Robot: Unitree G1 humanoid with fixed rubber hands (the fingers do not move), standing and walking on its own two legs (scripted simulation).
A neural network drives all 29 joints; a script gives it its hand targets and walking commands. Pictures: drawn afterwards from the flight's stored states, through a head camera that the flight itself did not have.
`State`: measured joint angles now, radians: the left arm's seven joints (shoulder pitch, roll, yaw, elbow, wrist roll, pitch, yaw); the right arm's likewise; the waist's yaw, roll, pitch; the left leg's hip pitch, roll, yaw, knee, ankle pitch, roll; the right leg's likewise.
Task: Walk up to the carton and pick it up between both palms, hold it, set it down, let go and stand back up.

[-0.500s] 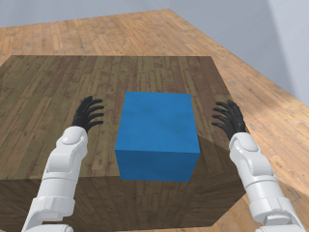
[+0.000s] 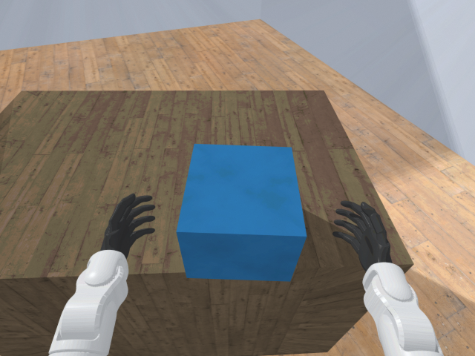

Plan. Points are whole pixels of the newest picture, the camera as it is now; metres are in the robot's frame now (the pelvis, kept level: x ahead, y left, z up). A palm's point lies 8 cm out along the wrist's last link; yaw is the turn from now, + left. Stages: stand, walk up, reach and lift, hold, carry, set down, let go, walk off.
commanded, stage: set down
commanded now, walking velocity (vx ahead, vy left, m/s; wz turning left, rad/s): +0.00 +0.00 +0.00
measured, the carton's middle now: (240, 210) +0.39 +0.02 +0.02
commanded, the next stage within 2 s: let go in 1.66 s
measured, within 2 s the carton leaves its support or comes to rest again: neither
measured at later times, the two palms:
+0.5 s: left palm (107, 304) +0.20 +0.22 +0.02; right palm (379, 315) +0.20 -0.20 +0.02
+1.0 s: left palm (109, 328) +0.18 +0.23 -0.04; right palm (372, 337) +0.19 -0.20 -0.03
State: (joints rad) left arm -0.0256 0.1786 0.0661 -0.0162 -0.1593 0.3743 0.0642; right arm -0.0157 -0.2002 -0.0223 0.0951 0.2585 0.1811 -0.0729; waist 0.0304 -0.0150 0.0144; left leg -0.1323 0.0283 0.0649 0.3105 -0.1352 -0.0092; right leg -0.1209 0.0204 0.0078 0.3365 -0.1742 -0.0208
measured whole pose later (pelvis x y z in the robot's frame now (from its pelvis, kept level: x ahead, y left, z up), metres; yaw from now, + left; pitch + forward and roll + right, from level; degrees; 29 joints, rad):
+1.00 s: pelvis +0.02 +0.01 +0.00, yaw +0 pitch -3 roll +0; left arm 0.32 0.19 -0.04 0.24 -0.08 0.08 0.06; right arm 0.33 -0.18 -0.01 0.32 0.10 -0.09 0.03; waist 0.04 -0.01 0.04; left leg -0.10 0.02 0.05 0.34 -0.19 0.00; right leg -0.06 0.02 0.01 0.32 -0.20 -0.01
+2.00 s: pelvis +0.02 +0.00 +0.00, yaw +0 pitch -4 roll +0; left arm 0.18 0.19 0.01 0.53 0.00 0.12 0.01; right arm 0.18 -0.19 -0.03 0.74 -0.01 -0.21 0.03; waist 0.01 -0.01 0.06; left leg -0.11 0.03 0.05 0.40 -0.22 -0.01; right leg -0.09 0.02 0.00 0.40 -0.24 -0.02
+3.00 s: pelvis -0.02 +0.02 -0.01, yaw +0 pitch -3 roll +0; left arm 0.41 0.23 0.00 0.83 0.02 -0.02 0.01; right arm 0.40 -0.25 0.01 0.84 -0.01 -0.02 -0.01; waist 0.00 0.00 0.01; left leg -0.23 0.00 0.05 0.49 -0.20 0.02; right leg -0.21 -0.01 0.01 0.48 -0.23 0.02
